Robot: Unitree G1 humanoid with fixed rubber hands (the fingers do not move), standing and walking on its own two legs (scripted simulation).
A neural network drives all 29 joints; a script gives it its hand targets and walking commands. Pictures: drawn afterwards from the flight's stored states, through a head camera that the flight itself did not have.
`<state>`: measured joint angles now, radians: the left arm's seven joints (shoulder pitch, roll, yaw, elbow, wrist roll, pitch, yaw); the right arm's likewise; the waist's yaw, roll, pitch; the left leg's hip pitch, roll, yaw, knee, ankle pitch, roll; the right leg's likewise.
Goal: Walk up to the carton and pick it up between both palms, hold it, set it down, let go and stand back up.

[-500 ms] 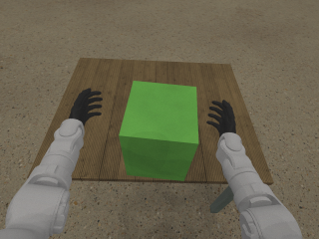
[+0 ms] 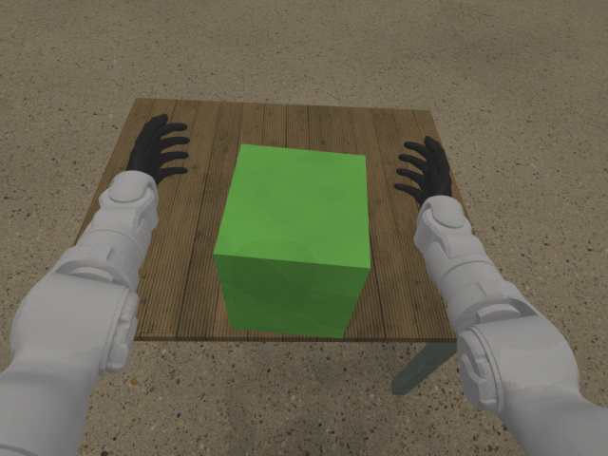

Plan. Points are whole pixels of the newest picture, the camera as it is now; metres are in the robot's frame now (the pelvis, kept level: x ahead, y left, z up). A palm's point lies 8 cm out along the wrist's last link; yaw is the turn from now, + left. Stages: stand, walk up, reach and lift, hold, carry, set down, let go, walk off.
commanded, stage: reach and lift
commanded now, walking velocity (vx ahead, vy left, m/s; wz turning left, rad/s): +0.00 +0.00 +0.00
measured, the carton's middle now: (294, 247) +0.45 -0.03 -0.06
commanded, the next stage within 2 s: none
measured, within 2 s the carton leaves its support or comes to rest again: neither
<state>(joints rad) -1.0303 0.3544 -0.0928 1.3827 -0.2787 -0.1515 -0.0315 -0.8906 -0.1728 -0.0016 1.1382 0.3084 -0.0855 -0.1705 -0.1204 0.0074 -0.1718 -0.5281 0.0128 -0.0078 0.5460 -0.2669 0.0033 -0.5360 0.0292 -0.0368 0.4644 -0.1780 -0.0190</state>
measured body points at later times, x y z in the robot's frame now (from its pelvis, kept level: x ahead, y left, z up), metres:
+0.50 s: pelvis -0.02 -0.01 -0.03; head +0.09 +0.02 +0.41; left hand +0.46 +0.15 +0.00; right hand +0.40 -0.21 +0.00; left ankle -0.01 +0.11 -0.73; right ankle +0.02 -0.11 -0.73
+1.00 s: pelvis -0.03 +0.00 -0.05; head +0.10 +0.02 +0.38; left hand +0.46 +0.15 -0.03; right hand +0.41 -0.20 -0.03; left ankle -0.01 +0.11 -0.73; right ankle +0.02 -0.11 -0.73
